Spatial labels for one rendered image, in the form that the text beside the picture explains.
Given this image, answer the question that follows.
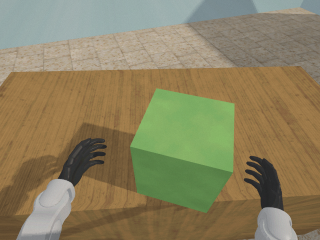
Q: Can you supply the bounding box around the robot left forearm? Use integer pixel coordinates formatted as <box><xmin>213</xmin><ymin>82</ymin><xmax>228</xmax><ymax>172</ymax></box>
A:
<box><xmin>16</xmin><ymin>179</ymin><xmax>76</xmax><ymax>240</ymax></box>

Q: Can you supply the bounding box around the pedestal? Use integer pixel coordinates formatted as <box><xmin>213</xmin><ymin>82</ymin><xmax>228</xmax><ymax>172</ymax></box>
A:
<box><xmin>0</xmin><ymin>66</ymin><xmax>320</xmax><ymax>240</ymax></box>

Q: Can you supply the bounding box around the right robot hand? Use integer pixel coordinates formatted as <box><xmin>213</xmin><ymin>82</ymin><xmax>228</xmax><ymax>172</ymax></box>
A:
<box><xmin>244</xmin><ymin>156</ymin><xmax>284</xmax><ymax>211</ymax></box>

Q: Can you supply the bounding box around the robot right forearm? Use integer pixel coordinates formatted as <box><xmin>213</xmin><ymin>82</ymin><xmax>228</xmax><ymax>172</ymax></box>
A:
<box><xmin>254</xmin><ymin>207</ymin><xmax>298</xmax><ymax>240</ymax></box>

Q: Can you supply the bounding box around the carton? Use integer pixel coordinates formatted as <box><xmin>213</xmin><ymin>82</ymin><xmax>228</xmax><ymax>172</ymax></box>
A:
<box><xmin>130</xmin><ymin>88</ymin><xmax>235</xmax><ymax>213</ymax></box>

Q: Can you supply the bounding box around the left robot hand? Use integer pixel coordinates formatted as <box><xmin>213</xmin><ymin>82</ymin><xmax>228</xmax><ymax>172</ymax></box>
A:
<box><xmin>58</xmin><ymin>138</ymin><xmax>107</xmax><ymax>186</ymax></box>

